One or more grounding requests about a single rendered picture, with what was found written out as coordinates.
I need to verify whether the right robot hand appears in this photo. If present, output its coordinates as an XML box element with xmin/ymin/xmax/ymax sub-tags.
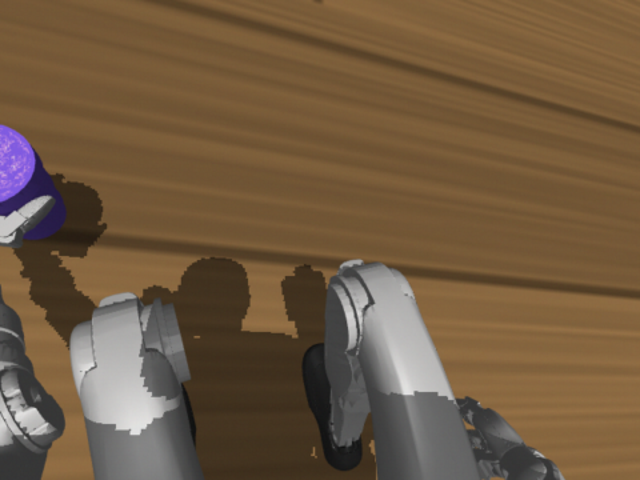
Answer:
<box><xmin>456</xmin><ymin>396</ymin><xmax>527</xmax><ymax>480</ymax></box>

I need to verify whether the cup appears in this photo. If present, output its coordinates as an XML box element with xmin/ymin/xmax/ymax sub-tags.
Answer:
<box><xmin>0</xmin><ymin>125</ymin><xmax>66</xmax><ymax>240</ymax></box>

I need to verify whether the left robot hand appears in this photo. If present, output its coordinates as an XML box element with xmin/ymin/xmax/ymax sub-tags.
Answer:
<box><xmin>0</xmin><ymin>195</ymin><xmax>56</xmax><ymax>248</ymax></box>

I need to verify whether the right robot arm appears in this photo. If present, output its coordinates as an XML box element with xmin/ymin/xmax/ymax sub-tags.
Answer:
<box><xmin>499</xmin><ymin>446</ymin><xmax>565</xmax><ymax>480</ymax></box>

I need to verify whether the left robot arm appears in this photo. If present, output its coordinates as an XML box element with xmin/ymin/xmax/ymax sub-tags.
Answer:
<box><xmin>0</xmin><ymin>285</ymin><xmax>65</xmax><ymax>480</ymax></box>

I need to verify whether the right robot foot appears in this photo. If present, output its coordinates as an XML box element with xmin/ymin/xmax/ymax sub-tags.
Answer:
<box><xmin>302</xmin><ymin>343</ymin><xmax>362</xmax><ymax>471</ymax></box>

